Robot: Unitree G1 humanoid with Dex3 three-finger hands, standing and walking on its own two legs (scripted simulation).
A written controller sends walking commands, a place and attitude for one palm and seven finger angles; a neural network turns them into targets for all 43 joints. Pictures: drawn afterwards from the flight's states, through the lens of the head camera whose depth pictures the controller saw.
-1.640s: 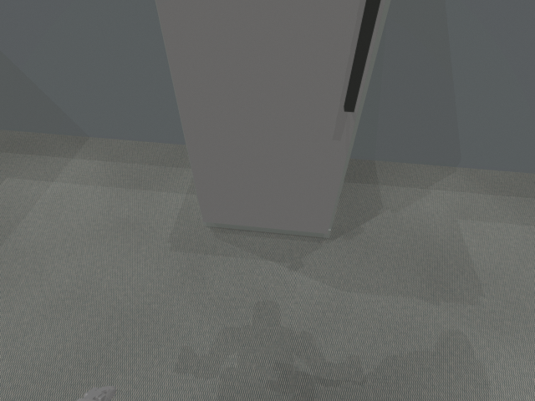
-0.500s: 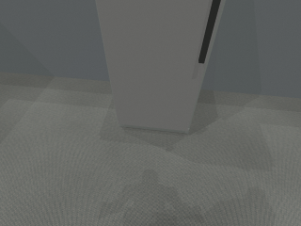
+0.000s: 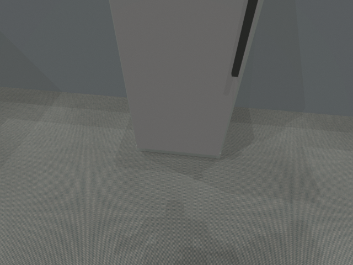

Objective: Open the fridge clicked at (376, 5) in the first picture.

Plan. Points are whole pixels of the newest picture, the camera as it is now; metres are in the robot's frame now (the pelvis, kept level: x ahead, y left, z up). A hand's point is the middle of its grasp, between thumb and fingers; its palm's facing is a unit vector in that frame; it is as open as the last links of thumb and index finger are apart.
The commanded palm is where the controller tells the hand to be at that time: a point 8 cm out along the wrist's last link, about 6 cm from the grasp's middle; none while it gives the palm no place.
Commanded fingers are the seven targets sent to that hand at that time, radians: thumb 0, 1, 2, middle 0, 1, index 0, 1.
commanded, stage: take the last steps up to it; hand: right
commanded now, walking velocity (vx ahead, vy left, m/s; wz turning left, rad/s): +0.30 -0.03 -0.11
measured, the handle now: (246, 23) +0.90 -0.21 +0.18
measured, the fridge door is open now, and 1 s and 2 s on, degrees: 0 0 0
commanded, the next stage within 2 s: come to a stop and stand still in 1.08 s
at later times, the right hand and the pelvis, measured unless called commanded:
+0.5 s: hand out of the picture +0.17 -0.20 -0.18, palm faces -0.01 +0.99 -0.15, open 7.4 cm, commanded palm none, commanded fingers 0.00 -0.90 -0.90 0.20 0.30 0.20 0.30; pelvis +0.12 -0.03 -0.01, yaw -1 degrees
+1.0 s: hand (245, 229) +0.28 -0.19 -0.19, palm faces +0.15 +0.97 -0.18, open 7.3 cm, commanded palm none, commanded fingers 0.00 -0.90 -0.90 0.20 0.30 0.20 0.30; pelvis +0.31 -0.01 -0.01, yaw -4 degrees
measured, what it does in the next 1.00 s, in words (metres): walks ahead: left foot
